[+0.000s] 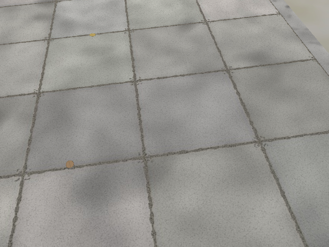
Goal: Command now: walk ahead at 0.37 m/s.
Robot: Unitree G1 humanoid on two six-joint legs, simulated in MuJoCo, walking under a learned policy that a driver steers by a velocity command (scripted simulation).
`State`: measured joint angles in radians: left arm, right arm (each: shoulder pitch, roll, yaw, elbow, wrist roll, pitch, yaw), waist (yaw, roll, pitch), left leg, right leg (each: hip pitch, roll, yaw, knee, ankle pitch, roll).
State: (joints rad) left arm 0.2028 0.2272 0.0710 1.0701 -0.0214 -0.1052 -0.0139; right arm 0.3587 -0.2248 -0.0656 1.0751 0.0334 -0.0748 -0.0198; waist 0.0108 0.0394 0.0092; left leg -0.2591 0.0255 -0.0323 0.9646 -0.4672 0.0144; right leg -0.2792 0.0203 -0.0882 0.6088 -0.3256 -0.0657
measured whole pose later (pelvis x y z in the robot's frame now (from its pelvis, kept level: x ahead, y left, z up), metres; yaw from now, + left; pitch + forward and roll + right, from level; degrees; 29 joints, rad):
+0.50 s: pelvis +0.26 +0.05 -0.01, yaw -1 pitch +2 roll +0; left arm 0.41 0.23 0.05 1.09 -0.02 -0.08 0.00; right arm -0.02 -0.23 -0.06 0.87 0.01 -0.11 0.04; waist 0.05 0.00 0.06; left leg -0.51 -0.01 0.08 0.59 -0.12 0.09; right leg -0.09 -0.01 0.03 0.93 -0.48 -0.02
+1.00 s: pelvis +0.55 +0.01 +0.00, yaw +1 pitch +3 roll +2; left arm -0.01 0.23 0.05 0.87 -0.01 -0.11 -0.03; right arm 0.41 -0.25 -0.06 1.03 0.02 -0.07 -0.01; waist -0.07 -0.01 0.01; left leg 0.03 -0.01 0.03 0.38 -0.44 0.00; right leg -0.50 -0.05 -0.02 0.49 -0.03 -0.06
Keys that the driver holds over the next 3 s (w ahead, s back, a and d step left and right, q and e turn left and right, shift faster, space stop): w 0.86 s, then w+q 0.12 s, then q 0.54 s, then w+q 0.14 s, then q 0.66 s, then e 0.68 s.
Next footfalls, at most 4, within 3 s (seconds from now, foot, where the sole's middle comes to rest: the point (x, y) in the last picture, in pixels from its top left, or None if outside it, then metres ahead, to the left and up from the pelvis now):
0.44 left None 0.41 0.14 -0.76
1.00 right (205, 199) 0.72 -0.11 -0.76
1.48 left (147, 187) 0.78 0.15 -0.76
1.90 right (186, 161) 0.92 -0.03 -0.76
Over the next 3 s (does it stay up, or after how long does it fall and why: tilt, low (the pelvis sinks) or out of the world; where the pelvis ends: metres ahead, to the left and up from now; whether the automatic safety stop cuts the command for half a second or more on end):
stays up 0.80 0.07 0.02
